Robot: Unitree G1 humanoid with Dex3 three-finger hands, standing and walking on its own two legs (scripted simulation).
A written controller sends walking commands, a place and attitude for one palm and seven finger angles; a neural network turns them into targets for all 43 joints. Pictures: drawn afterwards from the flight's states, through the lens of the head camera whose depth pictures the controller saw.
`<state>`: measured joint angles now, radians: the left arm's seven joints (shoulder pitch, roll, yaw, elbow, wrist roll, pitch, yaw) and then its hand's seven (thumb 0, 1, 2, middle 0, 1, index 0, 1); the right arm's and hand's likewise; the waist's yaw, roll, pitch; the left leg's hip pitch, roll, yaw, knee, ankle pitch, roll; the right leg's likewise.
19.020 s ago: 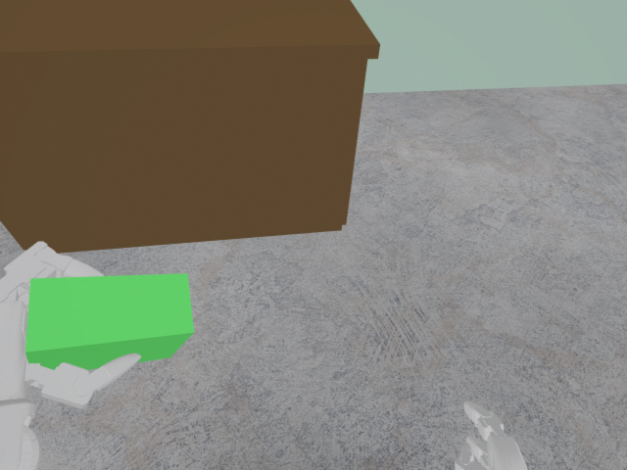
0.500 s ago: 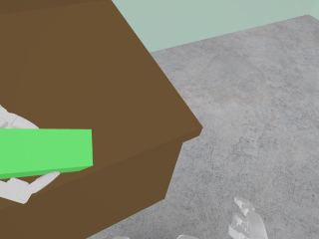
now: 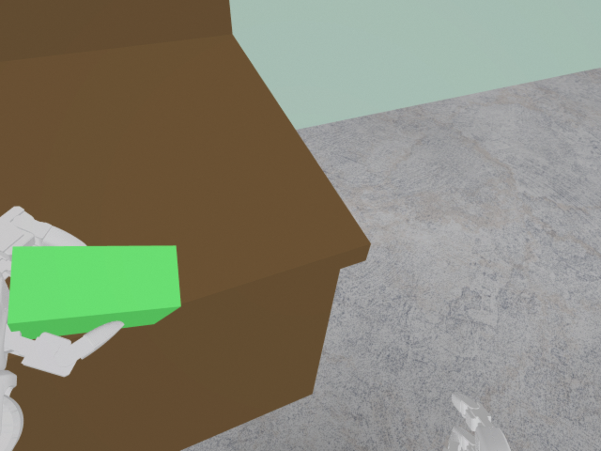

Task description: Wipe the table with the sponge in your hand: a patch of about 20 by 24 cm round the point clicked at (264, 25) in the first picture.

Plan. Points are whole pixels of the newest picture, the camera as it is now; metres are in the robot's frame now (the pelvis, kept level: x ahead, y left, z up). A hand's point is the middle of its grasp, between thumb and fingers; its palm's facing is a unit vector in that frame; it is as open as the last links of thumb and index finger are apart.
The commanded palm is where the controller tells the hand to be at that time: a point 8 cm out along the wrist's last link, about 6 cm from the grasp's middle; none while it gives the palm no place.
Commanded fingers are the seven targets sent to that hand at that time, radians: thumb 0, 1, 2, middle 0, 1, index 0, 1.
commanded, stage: come to a stop and stand still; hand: left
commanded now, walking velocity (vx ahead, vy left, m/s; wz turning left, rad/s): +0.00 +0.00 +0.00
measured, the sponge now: (121, 291) +0.24 +0.20 +0.15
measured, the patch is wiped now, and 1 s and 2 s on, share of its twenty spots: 0.00 0.00 0.00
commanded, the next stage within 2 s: look again from close up in 0.70 s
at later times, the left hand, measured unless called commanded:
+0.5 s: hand (77, 267) +0.25 +0.24 +0.18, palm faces +0.29 -0.88 -0.37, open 10.3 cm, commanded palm +0.19 +0.28 +0.18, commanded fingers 0.00 0.10 1.30 -1.20 -1.60 -1.20 -1.60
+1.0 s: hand (54, 264) +0.25 +0.26 +0.18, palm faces +0.31 -0.89 -0.34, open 10.3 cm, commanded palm +0.19 +0.30 +0.18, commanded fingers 0.00 0.10 1.30 -1.20 -1.60 -1.20 -1.60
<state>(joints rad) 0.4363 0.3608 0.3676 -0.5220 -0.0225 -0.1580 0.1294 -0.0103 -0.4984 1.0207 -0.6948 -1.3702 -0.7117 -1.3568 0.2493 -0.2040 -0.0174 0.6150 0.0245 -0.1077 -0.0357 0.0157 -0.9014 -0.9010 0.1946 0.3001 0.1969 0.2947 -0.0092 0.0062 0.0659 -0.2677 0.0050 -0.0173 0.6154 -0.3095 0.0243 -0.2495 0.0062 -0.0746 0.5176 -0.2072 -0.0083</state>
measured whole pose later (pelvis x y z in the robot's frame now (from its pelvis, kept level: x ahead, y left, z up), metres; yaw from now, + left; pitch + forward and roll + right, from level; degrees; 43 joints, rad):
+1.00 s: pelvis +0.02 +0.03 +0.01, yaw -3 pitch -1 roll -1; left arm 0.40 0.37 0.35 -0.47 -0.05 -0.23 0.09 -0.01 -0.51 1.02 -0.70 -1.36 -0.71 -1.35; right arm 0.19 -0.18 0.02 0.57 0.01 -0.11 -0.01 0.01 -0.90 -0.90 0.20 0.30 0.20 0.30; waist 0.02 -0.04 0.04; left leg -0.20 -0.02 0.06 0.48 -0.27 0.06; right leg -0.22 -0.02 0.00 0.42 -0.19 0.03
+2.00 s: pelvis +0.01 -0.03 +0.00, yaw -1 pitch -1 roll +1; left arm 0.24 0.66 0.35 -0.43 0.19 0.17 -0.04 -0.01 -0.51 1.02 -0.71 -1.34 -0.72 -1.34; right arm 0.17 -0.28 -0.01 0.60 0.04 -0.02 -0.09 0.02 -0.90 -0.90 0.20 0.30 0.20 0.29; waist 0.09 0.08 -0.01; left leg -0.24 0.02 -0.01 0.57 -0.31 -0.02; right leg -0.27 0.04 -0.04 0.58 -0.29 -0.05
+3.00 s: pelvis +0.00 -0.01 +0.01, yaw -1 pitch -3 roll +1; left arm -0.02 0.73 0.10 -0.50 0.67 0.51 -0.18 0.00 -0.51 1.02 -0.72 -1.34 -0.73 -1.33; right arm -0.02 -0.27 0.08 0.61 0.06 0.06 -0.08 0.02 -0.90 -0.90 0.20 0.30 0.20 0.30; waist 0.16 0.12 0.03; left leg -0.16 -0.03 0.01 0.40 -0.19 0.02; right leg -0.20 -0.01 -0.01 0.44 -0.20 -0.02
